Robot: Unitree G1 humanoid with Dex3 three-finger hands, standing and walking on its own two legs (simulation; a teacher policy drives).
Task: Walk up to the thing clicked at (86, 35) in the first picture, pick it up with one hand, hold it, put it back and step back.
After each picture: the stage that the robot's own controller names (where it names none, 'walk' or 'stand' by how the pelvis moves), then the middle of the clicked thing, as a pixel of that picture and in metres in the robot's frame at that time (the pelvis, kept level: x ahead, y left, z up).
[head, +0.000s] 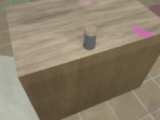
stand; (89, 37) +0.64 -0.03 -0.03
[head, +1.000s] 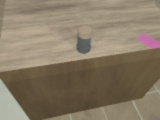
walk; (84, 39) +0.56 +0.02 +0.00
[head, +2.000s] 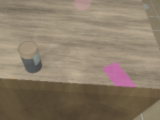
stand; (31, 57) +0.41 +0.23 +0.00
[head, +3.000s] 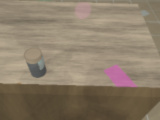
stand; (36, 63) +0.44 +0.20 +0.00
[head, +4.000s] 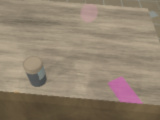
stand; (35, 72) +0.39 +0.19 -0.01
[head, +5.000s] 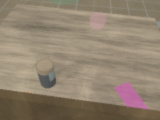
stand; (46, 74) +0.40 +0.15 -0.02
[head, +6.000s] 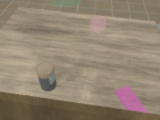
stand; (46, 77) +0.40 +0.16 -0.03
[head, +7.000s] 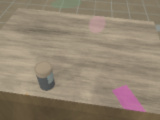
stand; (45, 76) +0.41 +0.16 -0.03
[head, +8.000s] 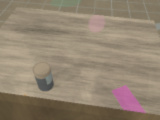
stand; (44, 77) +0.40 +0.17 -0.03
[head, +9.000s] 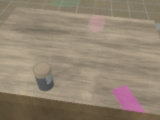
rise first; (44, 77) +0.40 +0.17 -0.03
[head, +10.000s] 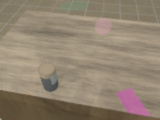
rise first; (49, 77) +0.40 +0.17 -0.03
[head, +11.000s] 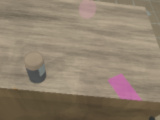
go down; (35, 68) +0.41 +0.15 -0.01
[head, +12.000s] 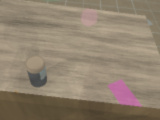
go down; (37, 72) +0.41 +0.16 +0.00
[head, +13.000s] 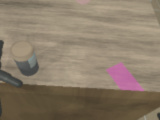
close in; (25, 59) +0.41 +0.17 +0.04
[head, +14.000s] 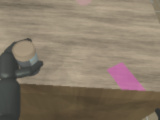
close; (27, 59) +0.41 +0.17 +0.04
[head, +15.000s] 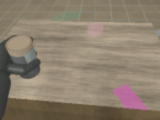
lift; (24, 58) +0.34 +0.17 +0.19
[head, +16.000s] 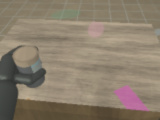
hold; (30, 67) +0.33 +0.16 +0.15
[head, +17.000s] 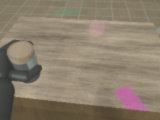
hold; (25, 63) +0.33 +0.18 +0.17
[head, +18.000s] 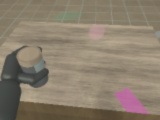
hold; (34, 67) +0.33 +0.16 +0.15
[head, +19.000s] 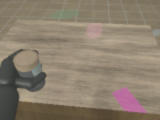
crouch; (31, 71) +0.32 +0.16 +0.14
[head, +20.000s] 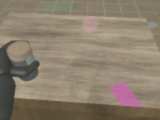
crouch; (24, 61) +0.36 +0.19 +0.13
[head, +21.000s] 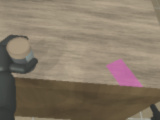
lower; (23, 56) +0.42 +0.17 +0.03
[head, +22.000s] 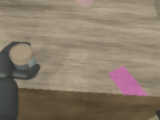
lower; (25, 62) +0.40 +0.17 +0.04
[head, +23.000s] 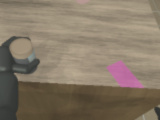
lower; (25, 57) +0.42 +0.17 +0.04
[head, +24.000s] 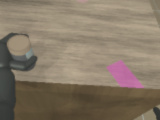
lower; (22, 54) +0.43 +0.17 +0.04
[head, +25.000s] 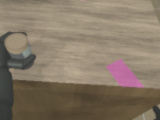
loosen; (20, 52) +0.43 +0.18 +0.05
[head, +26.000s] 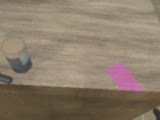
withdraw; (17, 56) +0.42 +0.18 +0.04
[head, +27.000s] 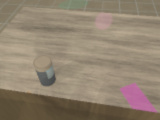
sink last; (45, 71) +0.41 +0.17 +0.02
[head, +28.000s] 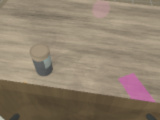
stand; (42, 60) +0.43 +0.17 +0.03
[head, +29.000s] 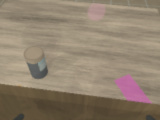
stand; (36, 63) +0.42 +0.18 +0.04
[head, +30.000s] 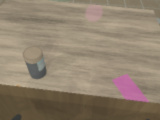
stand; (35, 63) +0.42 +0.18 +0.04
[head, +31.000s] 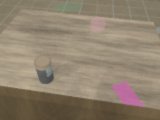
stand; (44, 70) +0.44 +0.18 -0.02
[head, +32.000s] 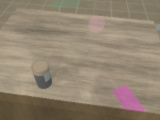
stand; (42, 74) +0.41 +0.18 -0.03
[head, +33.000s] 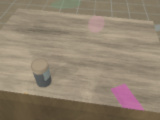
stand; (41, 73) +0.42 +0.18 -0.03
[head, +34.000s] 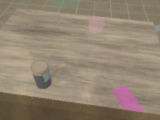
walk; (41, 74) +0.41 +0.18 -0.03
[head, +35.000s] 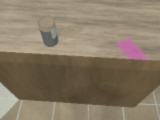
walk; (48, 32) +0.55 +0.15 -0.01
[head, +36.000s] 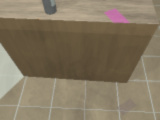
walk; (48, 1) +0.80 +0.20 -0.01
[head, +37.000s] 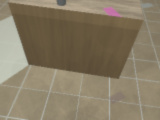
stand; out of the picture +1.06 +0.16 -0.01
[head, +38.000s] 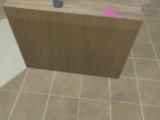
stand; out of the picture +1.01 +0.18 -0.03
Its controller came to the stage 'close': yes
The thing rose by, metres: 0.19
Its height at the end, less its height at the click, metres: +0.00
